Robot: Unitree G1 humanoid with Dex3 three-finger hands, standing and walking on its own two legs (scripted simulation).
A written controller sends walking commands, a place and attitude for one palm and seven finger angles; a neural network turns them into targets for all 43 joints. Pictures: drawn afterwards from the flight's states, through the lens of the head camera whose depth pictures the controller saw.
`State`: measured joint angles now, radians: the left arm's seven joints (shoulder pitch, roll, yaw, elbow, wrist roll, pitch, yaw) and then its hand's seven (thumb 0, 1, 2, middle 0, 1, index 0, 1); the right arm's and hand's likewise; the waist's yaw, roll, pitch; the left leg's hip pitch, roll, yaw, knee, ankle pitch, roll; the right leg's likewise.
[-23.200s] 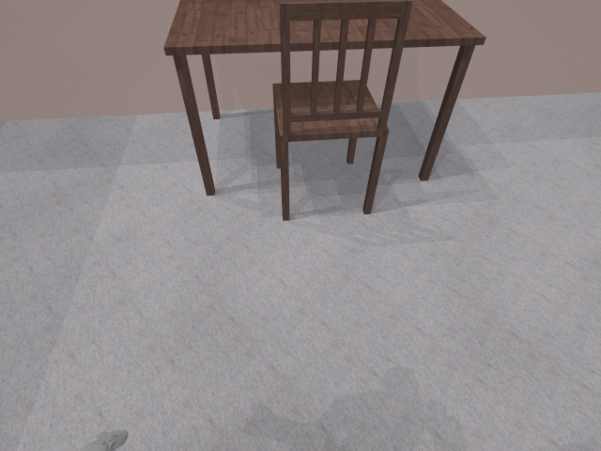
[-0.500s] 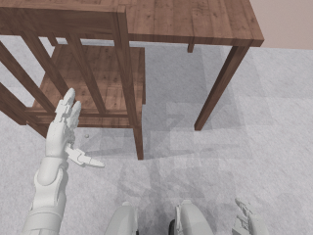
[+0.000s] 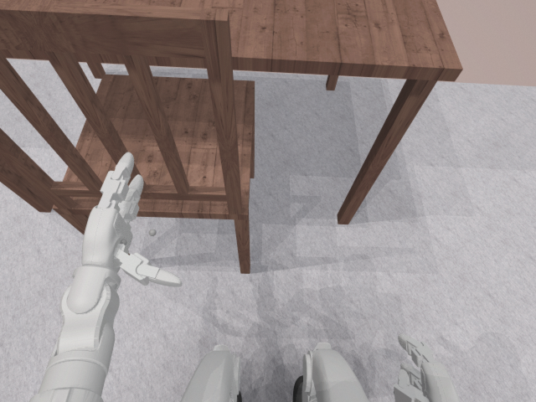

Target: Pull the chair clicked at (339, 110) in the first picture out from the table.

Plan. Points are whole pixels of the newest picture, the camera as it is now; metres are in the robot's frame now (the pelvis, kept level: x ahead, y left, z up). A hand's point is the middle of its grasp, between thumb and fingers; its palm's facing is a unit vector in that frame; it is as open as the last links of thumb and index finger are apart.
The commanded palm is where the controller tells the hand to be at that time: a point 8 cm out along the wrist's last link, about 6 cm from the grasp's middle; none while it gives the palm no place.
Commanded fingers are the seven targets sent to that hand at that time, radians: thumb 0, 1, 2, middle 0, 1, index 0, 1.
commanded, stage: aim the fingers beside a spindle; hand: left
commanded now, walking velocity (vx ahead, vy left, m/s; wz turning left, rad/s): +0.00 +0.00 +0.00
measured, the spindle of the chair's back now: (109, 136) +0.49 +0.27 +0.05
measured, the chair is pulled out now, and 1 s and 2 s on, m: -0.01 -0.01 -0.01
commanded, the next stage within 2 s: push the fingers through the gap in 1.62 s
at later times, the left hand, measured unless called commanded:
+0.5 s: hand (165, 237) +0.34 +0.16 +0.01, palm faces -0.04 -1.00 -0.01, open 17.0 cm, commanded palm +0.33 +0.22 +0.02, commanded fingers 0.00 -0.50 0.30 -0.06 -0.08 -0.06 -0.08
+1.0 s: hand (162, 226) +0.36 +0.17 +0.02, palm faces -0.01 -1.00 -0.05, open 17.0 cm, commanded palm +0.33 +0.22 +0.02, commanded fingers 0.00 -0.50 0.30 -0.06 -0.08 -0.06 -0.08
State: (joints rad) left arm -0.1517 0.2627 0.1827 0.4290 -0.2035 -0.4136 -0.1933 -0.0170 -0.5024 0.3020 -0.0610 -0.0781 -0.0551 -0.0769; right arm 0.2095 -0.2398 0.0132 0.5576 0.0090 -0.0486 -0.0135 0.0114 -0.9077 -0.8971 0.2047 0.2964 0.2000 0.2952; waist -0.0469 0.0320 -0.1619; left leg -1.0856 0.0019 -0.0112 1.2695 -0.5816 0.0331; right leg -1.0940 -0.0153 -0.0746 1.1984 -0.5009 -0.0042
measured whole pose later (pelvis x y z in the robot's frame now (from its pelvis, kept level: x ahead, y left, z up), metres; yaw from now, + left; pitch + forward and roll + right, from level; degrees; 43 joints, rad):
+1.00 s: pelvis +0.00 -0.01 +0.00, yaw +1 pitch +23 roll -2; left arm -0.20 0.26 0.19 0.47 -0.19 -0.45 -0.19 -0.02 -0.50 0.30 -0.06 -0.08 -0.06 -0.08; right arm 0.20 -0.25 0.01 0.58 0.01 -0.06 -0.03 0.01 -0.91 -0.90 0.20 0.30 0.20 0.30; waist -0.05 0.02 -0.16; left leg -1.09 0.01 -0.02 1.28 -0.58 0.01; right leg -1.11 -0.01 -0.09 1.22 -0.51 -0.02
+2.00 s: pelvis +0.00 +0.00 -0.01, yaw +0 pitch +23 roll -3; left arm -0.27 0.24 0.16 0.51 -0.17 -0.44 -0.17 -0.02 -0.51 0.30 -0.06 -0.08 -0.06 -0.08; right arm 0.20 -0.25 0.01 0.59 0.00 -0.06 -0.03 0.01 -0.91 -0.90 0.21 0.30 0.20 0.30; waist -0.06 0.03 -0.16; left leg -1.12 0.00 -0.02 1.29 -0.58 0.03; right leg -1.12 -0.02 -0.08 1.22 -0.51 -0.01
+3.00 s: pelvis -0.01 +0.00 -0.01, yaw -1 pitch +26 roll -3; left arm -0.68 0.37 0.31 0.92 -0.12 -0.49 -0.20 -0.02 -0.50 0.30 -0.06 -0.08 -0.06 -0.08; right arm 0.26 -0.26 0.02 0.62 -0.02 0.00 0.00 0.01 -0.91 -0.90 0.20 0.30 0.20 0.30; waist -0.13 0.03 -0.14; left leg -1.19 0.01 -0.02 1.31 -0.57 0.03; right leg -1.20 0.00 -0.08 1.23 -0.49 -0.01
